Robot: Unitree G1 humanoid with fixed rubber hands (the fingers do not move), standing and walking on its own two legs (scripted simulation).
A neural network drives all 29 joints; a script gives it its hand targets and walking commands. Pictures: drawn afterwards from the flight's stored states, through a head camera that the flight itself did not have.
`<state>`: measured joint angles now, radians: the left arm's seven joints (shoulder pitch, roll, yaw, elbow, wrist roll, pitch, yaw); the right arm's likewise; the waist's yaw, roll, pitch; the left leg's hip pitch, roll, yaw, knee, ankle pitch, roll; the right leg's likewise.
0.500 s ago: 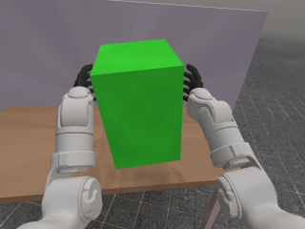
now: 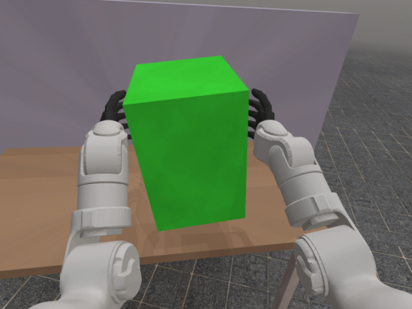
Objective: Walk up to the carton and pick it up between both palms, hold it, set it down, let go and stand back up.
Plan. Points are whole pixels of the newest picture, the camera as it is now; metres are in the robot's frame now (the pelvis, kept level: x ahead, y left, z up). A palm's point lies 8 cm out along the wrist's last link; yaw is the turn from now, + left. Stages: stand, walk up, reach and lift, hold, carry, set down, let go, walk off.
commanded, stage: hold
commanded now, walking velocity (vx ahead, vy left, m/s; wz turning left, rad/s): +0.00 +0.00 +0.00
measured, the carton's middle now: (190, 140) +0.42 +0.00 +0.21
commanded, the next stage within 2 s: set down in 1.36 s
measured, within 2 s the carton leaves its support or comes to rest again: neither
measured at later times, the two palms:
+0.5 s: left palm (107, 128) +0.36 +0.15 +0.27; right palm (260, 125) +0.36 -0.12 +0.28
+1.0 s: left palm (107, 130) +0.36 +0.15 +0.27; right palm (260, 126) +0.36 -0.12 +0.27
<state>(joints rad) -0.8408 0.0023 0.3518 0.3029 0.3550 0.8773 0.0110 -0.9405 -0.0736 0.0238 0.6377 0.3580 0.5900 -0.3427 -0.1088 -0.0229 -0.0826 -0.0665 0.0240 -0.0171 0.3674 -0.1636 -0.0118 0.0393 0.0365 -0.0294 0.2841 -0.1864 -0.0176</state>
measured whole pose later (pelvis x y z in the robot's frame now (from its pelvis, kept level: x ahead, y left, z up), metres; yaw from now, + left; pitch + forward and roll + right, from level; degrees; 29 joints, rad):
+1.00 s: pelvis +0.00 +0.00 +0.00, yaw +0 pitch -7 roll -1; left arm -0.85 0.02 0.35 0.31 0.34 0.87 0.01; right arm -0.95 -0.06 0.00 0.64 0.34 0.59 -0.34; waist -0.11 -0.04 -0.09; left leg -0.08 0.02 -0.02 0.37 -0.16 -0.01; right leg 0.02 0.04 -0.04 0.29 -0.18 -0.02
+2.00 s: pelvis +0.01 +0.00 +0.00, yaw +1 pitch -11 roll -1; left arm -0.78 -0.01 0.34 0.42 0.42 0.56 -0.03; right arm -0.77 0.10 -0.20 0.74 0.05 0.06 -0.24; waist -0.08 -0.12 0.08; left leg 0.01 0.00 -0.03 0.33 -0.15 -0.01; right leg 0.12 0.02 -0.04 0.26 -0.19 -0.01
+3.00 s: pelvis +0.02 +0.02 +0.00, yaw -1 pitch -7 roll +0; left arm -0.90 0.04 0.42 0.83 0.39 0.33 -0.06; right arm -0.83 0.14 -0.42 0.88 -0.13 -0.02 -0.21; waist -0.06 -0.10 0.03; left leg -0.01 -0.01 0.01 0.29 -0.16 0.01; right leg 0.08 0.00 0.00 0.23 -0.19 0.01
